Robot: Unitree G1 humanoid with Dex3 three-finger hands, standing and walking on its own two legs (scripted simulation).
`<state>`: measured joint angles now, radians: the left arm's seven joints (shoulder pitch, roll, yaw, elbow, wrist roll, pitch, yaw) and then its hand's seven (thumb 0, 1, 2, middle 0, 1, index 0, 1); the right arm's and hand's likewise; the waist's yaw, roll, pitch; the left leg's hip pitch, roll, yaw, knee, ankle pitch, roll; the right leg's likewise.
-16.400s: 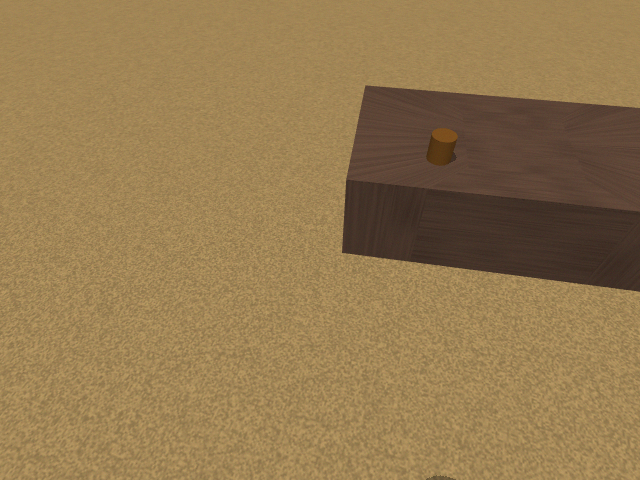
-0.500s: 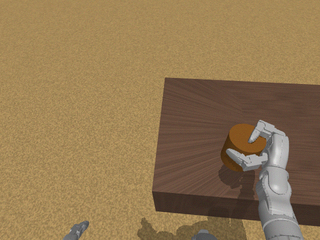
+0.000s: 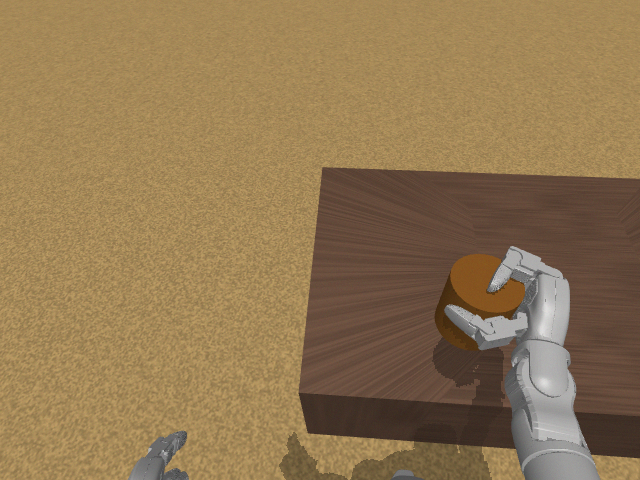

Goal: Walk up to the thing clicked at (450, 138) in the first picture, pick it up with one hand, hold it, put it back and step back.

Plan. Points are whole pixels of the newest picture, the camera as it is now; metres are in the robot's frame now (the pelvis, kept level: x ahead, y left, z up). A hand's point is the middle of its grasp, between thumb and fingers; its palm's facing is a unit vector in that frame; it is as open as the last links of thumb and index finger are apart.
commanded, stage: hold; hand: right
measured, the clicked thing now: (475, 303) +0.35 -0.17 +0.01
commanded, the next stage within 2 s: none
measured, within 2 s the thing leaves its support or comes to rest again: neither
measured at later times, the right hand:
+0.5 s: hand (491, 304) +0.33 -0.18 +0.05, palm faces +0.25 +0.97 +0.00, open 7.4 cm
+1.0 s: hand (485, 312) +0.31 -0.17 +0.05, palm faces +0.25 +0.97 +0.00, open 7.3 cm
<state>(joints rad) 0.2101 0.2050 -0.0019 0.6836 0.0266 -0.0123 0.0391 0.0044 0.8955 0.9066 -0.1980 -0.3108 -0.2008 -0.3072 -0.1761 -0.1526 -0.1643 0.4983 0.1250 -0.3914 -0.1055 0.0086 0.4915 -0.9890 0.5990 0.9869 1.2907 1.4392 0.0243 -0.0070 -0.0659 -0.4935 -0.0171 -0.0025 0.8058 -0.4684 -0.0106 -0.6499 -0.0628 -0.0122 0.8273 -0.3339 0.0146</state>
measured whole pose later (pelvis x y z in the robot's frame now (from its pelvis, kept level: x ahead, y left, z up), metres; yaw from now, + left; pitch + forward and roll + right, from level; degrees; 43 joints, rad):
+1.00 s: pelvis -0.01 +0.00 +0.00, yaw +0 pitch +6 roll +1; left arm 0.21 0.21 0.00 0.68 0.02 -0.01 0.04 0.01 0.90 0.91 -0.20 -0.32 -0.21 -0.31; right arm -0.11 -0.13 -0.12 0.45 0.12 -0.38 -0.13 0.01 0.48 -0.98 0.59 1.00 1.29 1.42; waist 0.02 -0.01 -0.05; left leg -0.44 -0.02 0.00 0.79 -0.45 0.00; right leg -0.59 -0.06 -0.01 0.79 -0.30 0.02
